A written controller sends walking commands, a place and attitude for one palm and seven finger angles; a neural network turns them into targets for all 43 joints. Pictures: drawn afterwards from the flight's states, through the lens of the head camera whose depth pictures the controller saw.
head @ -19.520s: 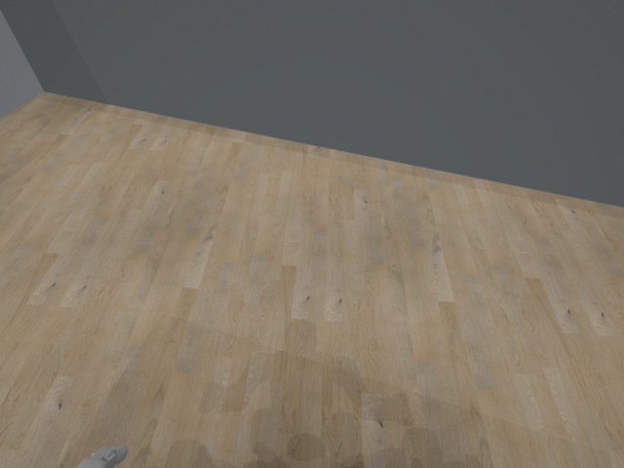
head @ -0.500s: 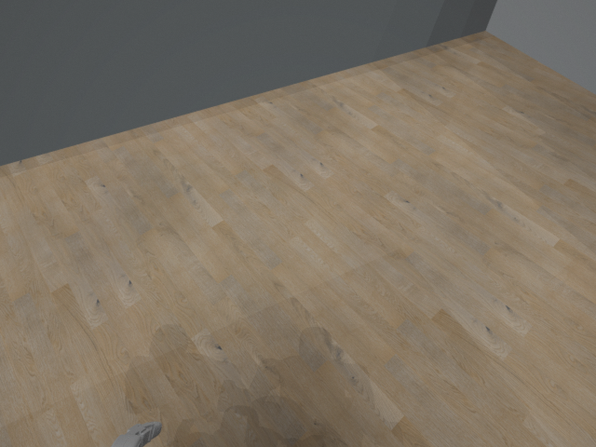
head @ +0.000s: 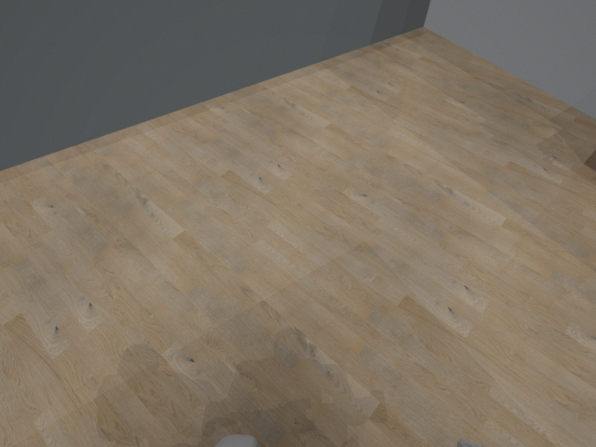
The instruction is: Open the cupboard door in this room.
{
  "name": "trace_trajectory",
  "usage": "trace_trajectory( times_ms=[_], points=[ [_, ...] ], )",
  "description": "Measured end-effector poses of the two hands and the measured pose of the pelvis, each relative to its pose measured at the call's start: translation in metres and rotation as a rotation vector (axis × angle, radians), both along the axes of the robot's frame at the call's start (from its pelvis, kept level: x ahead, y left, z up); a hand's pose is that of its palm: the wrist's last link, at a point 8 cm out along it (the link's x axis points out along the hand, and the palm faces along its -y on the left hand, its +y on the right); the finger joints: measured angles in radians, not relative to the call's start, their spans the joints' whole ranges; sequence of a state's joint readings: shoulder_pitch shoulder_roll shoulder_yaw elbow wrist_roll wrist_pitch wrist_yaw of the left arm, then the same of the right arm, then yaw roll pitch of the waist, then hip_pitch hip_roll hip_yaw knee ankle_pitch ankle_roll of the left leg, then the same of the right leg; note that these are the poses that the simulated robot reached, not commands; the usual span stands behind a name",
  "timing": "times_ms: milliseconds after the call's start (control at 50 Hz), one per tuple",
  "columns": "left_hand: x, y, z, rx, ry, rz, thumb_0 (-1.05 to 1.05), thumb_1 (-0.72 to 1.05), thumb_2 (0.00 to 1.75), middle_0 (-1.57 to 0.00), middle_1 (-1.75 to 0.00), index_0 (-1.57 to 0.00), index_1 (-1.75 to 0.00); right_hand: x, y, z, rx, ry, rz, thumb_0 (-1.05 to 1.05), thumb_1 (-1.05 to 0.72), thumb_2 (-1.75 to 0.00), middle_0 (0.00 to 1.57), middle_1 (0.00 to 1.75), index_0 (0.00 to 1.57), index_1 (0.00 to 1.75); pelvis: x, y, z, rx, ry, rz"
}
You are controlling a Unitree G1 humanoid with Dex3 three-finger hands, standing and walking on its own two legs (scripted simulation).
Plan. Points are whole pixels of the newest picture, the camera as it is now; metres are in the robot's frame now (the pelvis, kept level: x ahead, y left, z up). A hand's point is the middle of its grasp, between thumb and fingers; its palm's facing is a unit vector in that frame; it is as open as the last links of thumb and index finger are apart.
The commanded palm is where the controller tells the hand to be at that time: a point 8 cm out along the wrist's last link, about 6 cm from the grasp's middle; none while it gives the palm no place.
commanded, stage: turn or walk to find it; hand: left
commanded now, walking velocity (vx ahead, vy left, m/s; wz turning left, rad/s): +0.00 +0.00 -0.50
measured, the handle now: out of the picture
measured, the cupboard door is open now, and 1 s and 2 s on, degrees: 0 0 0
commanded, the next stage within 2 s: none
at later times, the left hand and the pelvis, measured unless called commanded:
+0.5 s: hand out of the picture +0.12 +0.20 -0.16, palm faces -0.27 -0.93 -0.23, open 7.4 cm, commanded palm none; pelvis -0.02 +0.03 +0.00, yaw -17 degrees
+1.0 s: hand out of the picture +0.11 +0.13 -0.15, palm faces -0.41 -0.89 -0.22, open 7.4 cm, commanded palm none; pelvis +0.04 -0.05 +0.01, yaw -29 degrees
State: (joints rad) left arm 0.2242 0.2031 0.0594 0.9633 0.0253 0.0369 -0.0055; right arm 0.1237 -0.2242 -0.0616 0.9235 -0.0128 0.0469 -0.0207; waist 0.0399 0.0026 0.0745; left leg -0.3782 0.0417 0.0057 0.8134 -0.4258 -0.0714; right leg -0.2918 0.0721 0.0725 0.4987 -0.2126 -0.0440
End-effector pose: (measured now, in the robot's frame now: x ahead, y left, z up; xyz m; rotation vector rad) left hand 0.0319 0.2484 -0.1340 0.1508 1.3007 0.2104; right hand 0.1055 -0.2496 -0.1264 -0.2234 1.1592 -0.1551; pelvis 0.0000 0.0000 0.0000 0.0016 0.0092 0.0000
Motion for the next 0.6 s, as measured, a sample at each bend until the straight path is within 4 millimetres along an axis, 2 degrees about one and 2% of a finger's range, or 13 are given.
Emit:
trace_trajectory(
  times_ms=[60, 120, 240, 340, 400, 460, 600],
  points=[
    [-0.007, 0.017, -0.012, -0.013, 0.03, -0.006, 0.01, 0.9, 0.9, -0.2, -0.3, -0.2, -0.3, 0.002, 0.014, 0.006, -0.021, -0.043, -0.01, 0.0, -0.91, -0.9, 0.2, 0.3, 0.2, 0.3, -0.003, 0.014, -0.004, -0.015, 0.004, -0.025],
    [-0.006, 0.033, -0.02, -0.024, 0.05, -0.025, 0.01, 0.9, 0.9, -0.2, -0.3, -0.2, -0.3, -0.008, 0.027, 0.013, -0.034, -0.063, -0.027, 0.0, -0.91, -0.9, 0.2, 0.3, 0.2, 0.3, -0.007, 0.025, -0.005, -0.01, -0.008, -0.067],
    [0.014, 0.051, -0.01, -0.028, 0.046, -0.109, 0.01, 0.91, 0.9, -0.2, -0.3, -0.2, -0.3, -0.045, 0.042, 0.022, -0.036, -0.037, -0.105, 0.0, -0.91, -0.9, 0.2, 0.3, 0.2, 0.3, -0.009, 0.04, 0.005, -0.039, -0.017, -0.142],
    [0.039, 0.052, -0.006, -0.014, 0.028, -0.181, 0.01, 0.91, 0.9, -0.19, -0.3, -0.2, -0.3, -0.084, 0.046, 0.017, -0.014, 0.001, -0.201, 0.0, -0.91, -0.9, 0.2, 0.3, 0.21, 0.3, -0.011, 0.042, 0.006, -0.036, -0.014, -0.199],
    [0.058, 0.041, -0.004, -0.008, 0.015, -0.237, 0.01, 0.91, 0.9, -0.19, -0.3, -0.2, -0.3, -0.114, 0.046, 0.01, 0.005, 0.039, -0.27, 0.0, -0.91, -0.9, 0.21, 0.3, 0.21, 0.3, -0.013, 0.039, 0.005, -0.032, -0.013, -0.238],
    [0.08, 0.021, -0.001, -0.005, -0.009, -0.309, 0.01, 0.91, 0.9, -0.19, -0.3, -0.2, -0.3, -0.147, 0.042, 0.001, 0.026, 0.086, -0.343, 0.0, -0.91, -0.9, 0.21, 0.3, 0.21, 0.3, -0.017, 0.032, 0.003, -0.024, -0.013, -0.278],
    [0.133, -0.051, 0.006, 0.014, -0.14, -0.486, 0.01, 0.91, 0.9, -0.19, -0.3, -0.2, -0.3, -0.225, 0.022, -0.033, 0.091, 0.195, -0.491, 0.0, -0.91, -0.9, 0.2, 0.3, 0.2, 0.3, -0.027, 0.002, -0.014, 0.005, -0.01, -0.364]
  ],
)
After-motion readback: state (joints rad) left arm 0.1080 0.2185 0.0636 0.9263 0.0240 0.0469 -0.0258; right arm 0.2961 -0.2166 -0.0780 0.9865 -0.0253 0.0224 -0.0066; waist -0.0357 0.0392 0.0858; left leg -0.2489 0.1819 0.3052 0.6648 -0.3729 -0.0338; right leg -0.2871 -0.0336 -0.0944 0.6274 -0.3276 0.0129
